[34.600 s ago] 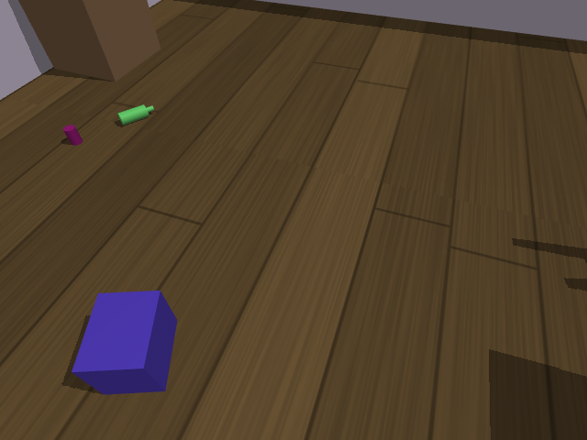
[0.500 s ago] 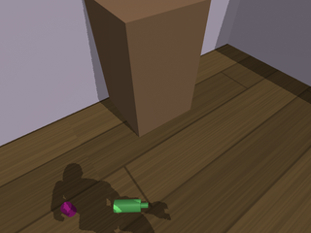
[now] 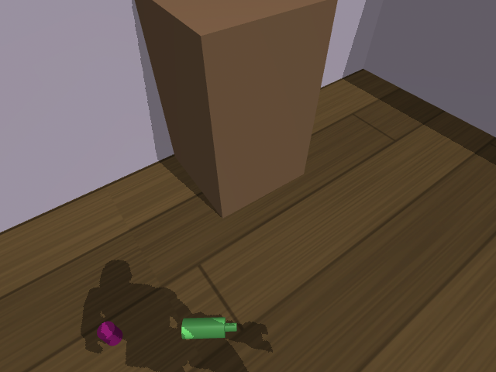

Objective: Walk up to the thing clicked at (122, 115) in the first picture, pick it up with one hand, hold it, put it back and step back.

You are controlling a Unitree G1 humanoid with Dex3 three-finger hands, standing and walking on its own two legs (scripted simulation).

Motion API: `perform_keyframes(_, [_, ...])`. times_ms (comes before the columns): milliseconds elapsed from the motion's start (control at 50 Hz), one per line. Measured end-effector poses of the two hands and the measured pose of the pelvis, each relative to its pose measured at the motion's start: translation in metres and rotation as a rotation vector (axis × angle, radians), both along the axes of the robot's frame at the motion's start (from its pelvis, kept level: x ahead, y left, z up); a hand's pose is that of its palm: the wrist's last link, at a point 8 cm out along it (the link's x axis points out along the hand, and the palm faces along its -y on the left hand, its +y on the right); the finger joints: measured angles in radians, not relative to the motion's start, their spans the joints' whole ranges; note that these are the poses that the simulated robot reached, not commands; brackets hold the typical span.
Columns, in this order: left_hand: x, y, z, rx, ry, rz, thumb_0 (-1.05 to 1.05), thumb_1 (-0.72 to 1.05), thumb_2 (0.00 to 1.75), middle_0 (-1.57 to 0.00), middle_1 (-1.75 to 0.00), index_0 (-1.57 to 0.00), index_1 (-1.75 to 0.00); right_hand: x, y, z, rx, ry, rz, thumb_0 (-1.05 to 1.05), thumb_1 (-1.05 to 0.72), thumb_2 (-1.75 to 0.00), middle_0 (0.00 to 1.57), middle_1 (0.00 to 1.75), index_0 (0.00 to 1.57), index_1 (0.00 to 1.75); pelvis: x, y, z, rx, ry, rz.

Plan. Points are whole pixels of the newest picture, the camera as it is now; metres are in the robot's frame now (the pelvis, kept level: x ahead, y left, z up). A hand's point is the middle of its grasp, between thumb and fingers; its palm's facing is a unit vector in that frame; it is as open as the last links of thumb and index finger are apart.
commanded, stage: stand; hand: left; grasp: from above
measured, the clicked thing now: (210, 327) +0.41 +0.17 -0.75
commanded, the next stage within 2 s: rise first in 0.52 s
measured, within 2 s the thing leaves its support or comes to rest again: neither
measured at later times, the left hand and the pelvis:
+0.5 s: hand out of the picture +0.07 +0.26 -0.16, palm faces -0.02 -0.94 -0.35, open 7.4 cm; pelvis +0.00 +0.00 +0.00, yaw +0 degrees
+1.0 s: hand out of the picture +0.15 +0.26 -0.18, palm faces -0.06 -0.92 -0.38, open 11.6 cm; pelvis -0.01 +0.00 -0.03, yaw +0 degrees
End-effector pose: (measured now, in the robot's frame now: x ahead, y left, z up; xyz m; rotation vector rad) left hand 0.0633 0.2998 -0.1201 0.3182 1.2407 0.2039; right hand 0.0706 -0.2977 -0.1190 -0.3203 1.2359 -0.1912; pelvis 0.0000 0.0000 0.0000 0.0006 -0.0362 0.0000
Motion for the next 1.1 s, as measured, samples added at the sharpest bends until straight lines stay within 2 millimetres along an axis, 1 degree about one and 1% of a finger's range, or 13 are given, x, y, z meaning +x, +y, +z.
perform_keyframes(640, [-0.001, 0.001, 0.0, 0.001, 0.006, 0.004, 0.01, 0.9, 0.9, -0.21, -0.3, -0.2, -0.3, 0.005, 0.001, 0.0, -0.001, -0.005, 0.003, 0.01, -0.91, -0.9, 0.2, 0.3, 0.2, 0.3, 0.003, 0.001, 0.0, -0.001, -0.001, 0.001])
perform_keyframes(660, [0.001, 0.0, 0.0, 0.0, -0.012, 0.015, 0.01, 0.9, 0.9, -0.2, -0.31, -0.2, -0.31, 0.006, 0.002, 0.001, -0.001, -0.023, -0.003, 0.01, -0.91, -0.9, 0.2, 0.3, 0.2, 0.3, 0.002, 0.001, -0.001, -0.001, 0.013, 0.003])
perform_keyframes(700, [0.016, -0.002, 0.0, -0.004, -0.081, 0.036, 0.01, 0.87, 0.91, -0.2, -0.34, -0.19, -0.34, 0.011, 0.007, 0.001, 0.002, -0.083, 0.004, 0.01, -0.92, -0.9, 0.2, 0.3, 0.2, 0.3, -0.002, 0.001, -0.004, -0.002, 0.036, 0.01])
perform_keyframes(760, [0.042, -0.004, -0.006, -0.014, -0.114, 0.032, 0.01, 0.77, 0.92, -0.19, -0.44, -0.17, -0.45, 0.014, 0.017, -0.002, 0.017, -0.13, 0.011, 0.01, -0.92, -0.91, 0.2, 0.3, 0.2, 0.3, -0.009, -0.001, -0.01, -0.005, 0.081, 0.015])
perform_keyframes(820, [0.067, -0.002, -0.012, -0.014, -0.144, -0.003, 0.01, 0.62, 0.93, -0.15, -0.6, -0.14, -0.59, 0.014, 0.026, -0.007, 0.036, -0.16, 0.006, 0.01, -0.92, -0.91, 0.2, 0.3, 0.2, 0.3, -0.013, -0.002, -0.017, -0.007, 0.129, 0.006])
perform_keyframes(880, [0.081, -0.002, -0.012, 0.005, -0.158, -0.046, 0.01, 0.43, 0.95, -0.11, -0.75, -0.11, -0.74, 0.011, 0.034, -0.01, 0.057, -0.185, -0.013, 0.01, -0.92, -0.9, 0.2, 0.3, 0.2, 0.3, -0.013, -0.002, -0.023, -0.007, 0.149, -0.002])
perform_keyframes(920, [0.082, -0.002, -0.014, 0.016, -0.138, -0.063, 0.01, 0.3, 0.96, -0.09, -0.83, -0.09, -0.82, 0.011, 0.038, -0.012, 0.07, -0.198, -0.023, 0.01, -0.92, -0.9, 0.2, 0.3, 0.2, 0.3, -0.011, 0.0, -0.025, -0.009, 0.161, -0.003])
perform_keyframes(980, [0.08, -0.002, -0.02, 0.033, -0.097, -0.074, 0.01, 0.08, 0.98, -0.07, -0.92, -0.07, -0.91, 0.014, 0.042, -0.015, 0.081, -0.224, -0.02, 0.01, -0.91, -0.9, 0.2, 0.3, 0.2, 0.3, -0.01, 0.001, -0.031, -0.012, 0.182, -0.005])
perform_keyframes(1040, [0.074, -0.001, -0.03, 0.045, -0.071, -0.078, 0.01, -0.12, 0.98, -0.07, -0.98, -0.07, -0.97, 0.021, 0.044, -0.02, 0.08, -0.257, -0.006, 0.01, -0.91, -0.9, 0.2, 0.3, 0.2, 0.3, -0.01, 0.003, -0.04, -0.015, 0.21, -0.007])
perform_keyframes(1100, [0.068, 0.001, -0.041, 0.058, -0.068, -0.088, 0.0, -0.28, 0.98, -0.07, -1.02, -0.07, -1.01, 0.03, 0.043, -0.027, 0.069, -0.288, 0.012, 0.01, -0.91, -0.9, 0.2, 0.3, 0.2, 0.3, -0.01, 0.004, -0.052, -0.017, 0.241, -0.007])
